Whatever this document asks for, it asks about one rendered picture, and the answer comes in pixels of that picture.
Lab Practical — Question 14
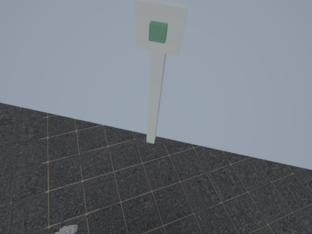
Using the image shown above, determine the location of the panel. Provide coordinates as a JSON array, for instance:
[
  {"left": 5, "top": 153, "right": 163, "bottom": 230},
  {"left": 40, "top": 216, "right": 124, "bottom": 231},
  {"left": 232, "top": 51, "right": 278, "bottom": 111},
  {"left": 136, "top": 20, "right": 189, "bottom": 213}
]
[{"left": 135, "top": 0, "right": 188, "bottom": 144}]

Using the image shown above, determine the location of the button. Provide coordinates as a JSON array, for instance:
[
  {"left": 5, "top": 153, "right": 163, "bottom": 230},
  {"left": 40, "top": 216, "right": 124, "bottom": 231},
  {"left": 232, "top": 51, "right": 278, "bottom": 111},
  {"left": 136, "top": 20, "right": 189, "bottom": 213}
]
[{"left": 149, "top": 21, "right": 168, "bottom": 43}]

